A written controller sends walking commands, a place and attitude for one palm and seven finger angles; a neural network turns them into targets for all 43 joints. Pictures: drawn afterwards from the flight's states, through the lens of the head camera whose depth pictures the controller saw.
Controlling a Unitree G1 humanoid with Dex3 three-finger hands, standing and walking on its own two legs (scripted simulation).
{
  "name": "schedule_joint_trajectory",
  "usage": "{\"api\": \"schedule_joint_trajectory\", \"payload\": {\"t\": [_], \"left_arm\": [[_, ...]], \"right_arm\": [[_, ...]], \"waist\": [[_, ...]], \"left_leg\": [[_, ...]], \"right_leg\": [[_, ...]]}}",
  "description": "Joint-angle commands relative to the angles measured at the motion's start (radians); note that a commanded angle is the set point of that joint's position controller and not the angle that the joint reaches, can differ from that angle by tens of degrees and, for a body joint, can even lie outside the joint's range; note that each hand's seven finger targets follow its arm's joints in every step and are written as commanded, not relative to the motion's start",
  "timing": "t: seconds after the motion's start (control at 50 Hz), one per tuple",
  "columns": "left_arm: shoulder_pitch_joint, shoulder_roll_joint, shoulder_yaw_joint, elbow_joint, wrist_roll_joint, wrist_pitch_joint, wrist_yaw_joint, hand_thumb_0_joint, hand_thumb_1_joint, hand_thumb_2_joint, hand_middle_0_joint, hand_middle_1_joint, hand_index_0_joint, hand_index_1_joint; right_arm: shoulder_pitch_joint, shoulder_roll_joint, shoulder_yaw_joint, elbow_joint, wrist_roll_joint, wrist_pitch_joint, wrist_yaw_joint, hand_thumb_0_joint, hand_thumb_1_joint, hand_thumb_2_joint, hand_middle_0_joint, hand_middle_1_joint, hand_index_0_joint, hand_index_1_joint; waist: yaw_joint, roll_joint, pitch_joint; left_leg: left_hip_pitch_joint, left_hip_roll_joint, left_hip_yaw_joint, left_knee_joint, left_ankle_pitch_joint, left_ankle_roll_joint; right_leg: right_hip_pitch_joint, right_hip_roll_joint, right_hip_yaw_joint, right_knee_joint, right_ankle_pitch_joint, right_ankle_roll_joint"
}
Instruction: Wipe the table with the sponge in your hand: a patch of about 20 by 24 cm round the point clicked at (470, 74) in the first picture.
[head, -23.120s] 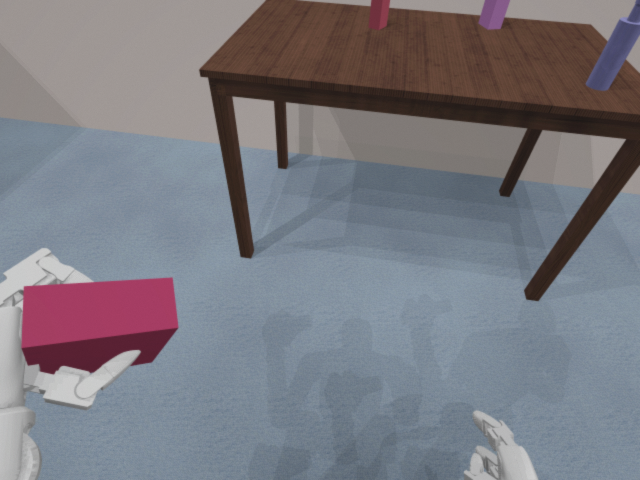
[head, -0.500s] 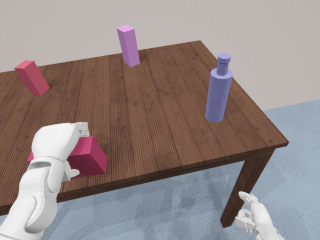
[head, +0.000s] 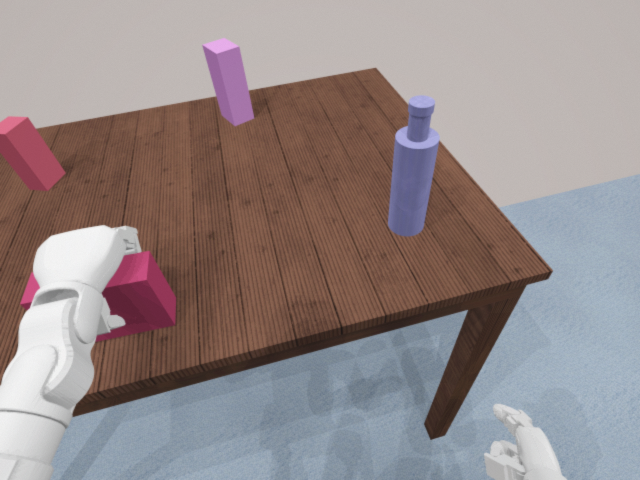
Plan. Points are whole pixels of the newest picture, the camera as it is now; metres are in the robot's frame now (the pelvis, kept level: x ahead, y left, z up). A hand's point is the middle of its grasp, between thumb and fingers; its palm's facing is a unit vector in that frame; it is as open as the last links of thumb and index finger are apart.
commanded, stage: wipe forward along the first lane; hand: left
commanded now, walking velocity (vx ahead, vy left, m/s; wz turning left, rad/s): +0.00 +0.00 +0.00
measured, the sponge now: (113, 307) +0.28 +0.33 +0.06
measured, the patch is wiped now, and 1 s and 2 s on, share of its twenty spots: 0.05 0.30 0.45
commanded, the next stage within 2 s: slide across to the middle lane in 1.18 s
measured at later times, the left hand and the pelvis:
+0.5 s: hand (106, 256) +0.33 +0.35 +0.10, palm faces -0.06 -0.02 -1.00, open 9.1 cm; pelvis +0.01 +0.01 +0.00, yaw +1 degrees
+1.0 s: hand (110, 233) +0.38 +0.36 +0.10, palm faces -0.10 +0.01 -1.00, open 9.1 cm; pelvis +0.00 +0.02 +0.00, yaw +1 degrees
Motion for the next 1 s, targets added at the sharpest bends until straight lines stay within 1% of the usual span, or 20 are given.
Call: {"api": "schedule_joint_trajectory", "payload": {"t": [0.0, 0.04, 0.1, 0.12, 0.22, 0.26, 0.28, 0.36, 0.44, 0.46, 0.5, 0.56, 0.64, 0.66, 0.7, 0.76, 0.82, 0.9, 0.96, 0.98], "left_arm": [[-0.276, 0.28, 0.169, -0.118, 0.016, 0.011, 0.056, 0.0, 0.1, 1.3, -1.2, -1.6, -1.2, -1.6], [-0.293, 0.306, 0.18, -0.088, 0.017, 0.011, 0.051, 0.0, 0.1, 1.3, -1.2, -1.6, -1.2, -1.6], [-0.335, 0.289, 0.157, -0.035, 0.023, -0.002, 0.044, 0.0, 0.1, 1.3, -1.2, -1.6, -1.2, -1.6], [-0.327, 0.308, 0.172, -0.033, 0.029, -0.008, 0.044, 0.0, 0.1, 1.3, -1.2, -1.6, -1.2, -1.6], [-0.355, 0.264, 0.125, 0.017, 0.034, -0.017, 0.03, 0.0, 0.1, 1.3, -1.2, -1.6, -1.2, -1.6], [-0.364, 0.296, 0.152, 0.037, 0.036, -0.019, 0.028, 0.0, 0.1, 1.3, -1.2, -1.6, -1.2, -1.6], [-0.393, 0.274, 0.126, 0.058, 0.044, -0.023, 0.026, 0.0, 0.1, 1.3, -1.2, -1.6, -1.2, -1.6], [-0.444, 0.297, 0.135, 0.096, 0.056, -0.036, 0.024, 0.0, 0.1, 1.3, -1.2, -1.6, -1.2, -1.6], [-0.455, 0.261, 0.101, 0.138, 0.073, -0.045, 0.022, 0.0, 0.1, 1.3, -1.2, -1.6, -1.2, -1.6], [-0.447, 0.282, 0.125, 0.132, 0.071, -0.048, 0.023, 0.0, 0.1, 1.3, -1.2, -1.6, -1.2, -1.6], [-0.447, 0.244, 0.09, 0.165, 0.075, -0.051, 0.022, 0.0, 0.1, 1.3, -1.2, -1.6, -1.2, -1.6], [-0.475, 0.277, 0.117, 0.168, 0.076, -0.059, 0.027, 0.0, 0.1, 1.3, -1.2, -1.6, -1.2, -1.6], [-0.495, 0.245, 0.089, 0.213, 0.083, -0.068, 0.036, 0.0, 0.1, 1.3, -1.2, -1.6, -1.2, -1.6], [-0.527, 0.27, 0.105, 0.206, 0.085, -0.072, 0.037, 0.0, 0.1, 1.3, -1.2, -1.6, -1.2, -1.6], [-0.535, 0.228, 0.066, 0.25, 0.091, -0.073, 0.042, 0.0, 0.1, 1.3, -1.2, -1.6, -1.2, -1.6], [-0.588, 0.276, 0.093, 0.315, 0.103, -0.073, 0.044, 0.0, 0.1, 1.3, -1.2, -1.6, -1.2, -1.6], [-0.649, 0.243, 0.043, 0.396, 0.119, -0.075, 0.045, 0.0, 0.1, 1.3, -1.2, -1.6, -1.2, -1.6], [-0.699, 0.266, 0.043, 0.444, 0.131, -0.101, 0.042, 0.0, 0.1, 1.3, -1.2, -1.6, -1.2, -1.6], [-0.737, 0.343, 0.099, 0.495, 0.131, -0.127, 0.038, 0.0, 0.1, 1.3, -1.2, -1.6, -1.2, -1.6], [-0.744, 0.32, 0.075, 0.517, 0.132, -0.136, 0.037, 0.0, 0.1, 1.3, -1.2, -1.6, -1.2, -1.6]], "right_arm": [[-0.161, -0.117, -0.045, -0.154, 0.004, -0.047, -0.007, 0.0, -0.9, -0.9, 0.2, 0.3, 0.2, 0.3], [-0.151, -0.128, -0.05, -0.145, 0.006, -0.042, -0.009, 0.0, -0.9, -0.9, 0.2, 0.3, 0.2, 0.3], [-0.136, -0.127, -0.051, -0.138, 0.008, -0.047, -0.015, 0.0, -0.9, -0.9, 0.2, 0.3, 0.2, 0.3], [-0.129, -0.132, -0.055, -0.134, 0.007, -0.044, -0.015, 0.0, -0.9, -0.9, 0.2, 0.3, 0.2, 0.3], [-0.107, -0.133, -0.057, -0.13, 0.012, -0.037, -0.013, 0.0, -0.9, -0.9, 0.2, 0.3, 0.2, 0.3], [-0.112, -0.137, -0.057, -0.137, 0.013, -0.037, -0.013, 0.0, -0.9, -0.9, 0.2, 0.3, 0.2, 0.3], [-0.097, -0.133, -0.055, -0.13, 0.013, -0.036, -0.014, 0.0, -0.9, -0.9, 0.2, 0.3, 0.2, 0.3], [-0.084, -0.139, -0.057, -0.13, 0.015, -0.027, -0.011, 0.0, -0.9, -0.9, 0.2, 0.3, 0.2, 0.3], [-0.06, -0.138, -0.062, -0.122, 0.013, -0.015, -0.007, 0.0, -0.9, -0.9, 0.2, 0.3, 0.2, 0.3], [-0.067, -0.138, -0.062, -0.133, 0.014, -0.017, -0.004, 0.0, -0.9, -0.9, 0.2, 0.3, 0.2, 0.3], [-0.053, -0.135, -0.06, -0.126, 0.015, -0.01, -0.002, 0.0, -0.9, -0.9, 0.2, 0.3, 0.2, 0.3], [-0.052, -0.141, -0.062, -0.133, 0.015, -0.007, 0.0, 0.0, -0.9, -0.9, 0.2, 0.3, 0.2, 0.3], [-0.027, -0.14, -0.067, -0.124, 0.015, -0.003, 0.0, 0.0, -0.9, -0.9, 0.2, 0.3, 0.2, 0.3], [-0.034, -0.143, -0.064, -0.127, 0.017, -0.002, 0.0, 0.0, -0.9, -0.9, 0.2, 0.3, 0.2, 0.3], [-0.016, -0.139, -0.065, -0.118, 0.018, 0.0, 0.001, 0.0, -0.9, -0.9, 0.2, 0.3, 0.2, 0.3], [-0.006, -0.146, -0.063, -0.11, 0.021, 0.003, -0.001, 0.0, -0.9, -0.9, 0.2, 0.3, 0.2, 0.3], [0.024, -0.147, -0.064, -0.094, 0.022, 0.006, -0.003, 0.0, -0.9, -0.9, 0.2, 0.3, 0.2, 0.3], [0.044, -0.147, -0.063, -0.094, 0.023, 0.01, -0.002, 0.0, -0.9, -0.9, 0.2, 0.3, 0.2, 0.3], [0.063, -0.154, -0.063, -0.091, 0.021, 0.016, -0.006, 0.0, -0.9, -0.9, 0.2, 0.3, 0.2, 0.3], [0.069, -0.15, -0.062, -0.091, 0.023, 0.018, -0.005, 0.0, -0.9, -0.9, 0.2, 0.3, 0.2, 0.3]], "waist": [[0.004, -0.035, -0.249], [-0.002, -0.038, -0.259], [-0.022, -0.079, -0.241], [-0.016, -0.067, -0.257], [-0.028, -0.056, -0.247], [-0.024, -0.066, -0.25], [-0.036, -0.076, -0.25], [-0.038, -0.064, -0.249], [-0.042, -0.056, -0.264], [-0.033, -0.047, -0.282], [-0.044, -0.056, -0.265], [-0.039, -0.058, -0.278], [-0.046, -0.077, -0.271], [-0.049, -0.069, -0.277], [-0.057, -0.079, -0.26], [-0.061, -0.098, -0.244], [-0.079, -0.094, -0.23], [-0.08, -0.067, -0.277], [-0.075, -0.093, -0.297], [-0.083, -0.086, -0.285]], "left_leg": [[-0.031, -0.037, 0.001, -0.013, 0.238, 0.029], [-0.039, -0.039, 0.002, -0.01, 0.237, 0.031], [-0.051, -0.037, 0.007, 0.0, 0.221, 0.039], [-0.051, -0.038, 0.005, 0.003, 0.233, 0.037], [-0.058, -0.036, 0.004, 0.006, 0.239, 0.036], [-0.064, -0.035, 0.002, 0.012, 0.234, 0.037], [-0.071, -0.036, 0.007, 0.016, 0.231, 0.038], [-0.076, -0.034, 0.001, 0.016, 0.227, 0.035], [-0.073, -0.034, 0.004, 0.025, 0.262, 0.03], [-0.069, -0.032, -0.001, 0.027, 0.273, 0.031], [-0.075, -0.03, -0.001, 0.029, 0.277, 0.027], [-0.079, -0.028, -0.006, 0.029, 0.268, 0.028], [-0.084, -0.027, -0.005, 0.032, 0.262, 0.024], [-0.084, -0.024, -0.008, 0.03, 0.261, 0.024], [-0.09, -0.024, -0.006, 0.032, 0.249, 0.023], [-0.115, -0.022, -0.011, 0.025, 0.206, 0.024], [-0.12, -0.023, -0.008, 0.031, 0.175, 0.023], [-0.123, -0.024, -0.009, 0.044, 0.186, 0.023], [-0.153, -0.022, -0.014, 0.044, 0.172, 0.029], [-0.159, -0.024, -0.008, 0.047, 0.172, 0.028]], "right_leg": [[0.147, -0.045, 0.089, -0.026, 0.227, 0.007], [0.15, -0.045, 0.093, -0.024, 0.243, 0.01], [0.122, -0.046, 0.089, -0.026, 0.235, 0.018], [0.13, -0.047, 0.086, -0.02, 0.252, 0.018], [0.105, -0.044, 0.068, -0.013, 0.261, 0.017], [0.101, -0.042, 0.078, -0.012, 0.258, 0.014], [0.095, -0.046, 0.065, -0.008, 0.256, 0.019], [0.076, -0.039, 0.067, -0.011, 0.244, 0.012], [0.07, -0.041, 0.049, 0.002, 0.279, 0.011], [0.079, -0.038, 0.059, 0.004, 0.288, 0.006], [0.061, -0.039, 0.041, 0.009, 0.283, 0.008], [0.054, -0.035, 0.05, 0.007, 0.264, 0.005], [0.035, -0.037, 0.035, 0.01, 0.251, 0.009], [0.028, -0.033, 0.044, 0.008, 0.246, 0.003], [0.011, -0.035, 0.03, 0.009, 0.227, 0.007], [-0.011, -0.031, 0.034, 0.001, 0.183, 0.005], [-0.048, -0.033, 0.024, 0.002, 0.146, 0.008], [-0.035, -0.034, 0.028, 0.013, 0.163, 0.004], [-0.016, -0.034, 0.037, 0.012, 0.165, 0.004], [-0.022, -0.036, 0.033, 0.018, 0.167, 0.007]]}}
